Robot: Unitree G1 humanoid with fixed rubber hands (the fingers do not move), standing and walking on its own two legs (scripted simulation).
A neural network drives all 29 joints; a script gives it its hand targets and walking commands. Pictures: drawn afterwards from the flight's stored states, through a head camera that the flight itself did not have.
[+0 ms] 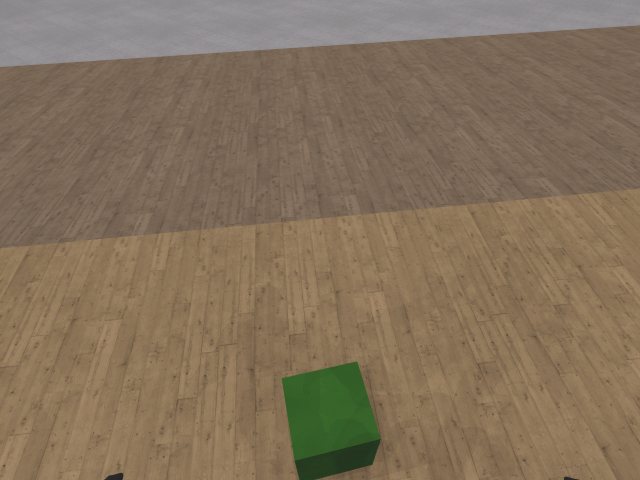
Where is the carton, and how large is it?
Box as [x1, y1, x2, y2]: [282, 362, 380, 479]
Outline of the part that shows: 357,362 352,362 282,378 294,460 299,479 315,479 372,463 380,438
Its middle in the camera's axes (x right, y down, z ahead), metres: +0.03 +0.52 +1.07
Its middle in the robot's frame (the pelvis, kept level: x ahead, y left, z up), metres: +0.40 +0.02 -0.66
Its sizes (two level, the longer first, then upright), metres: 0.210 0.200 0.250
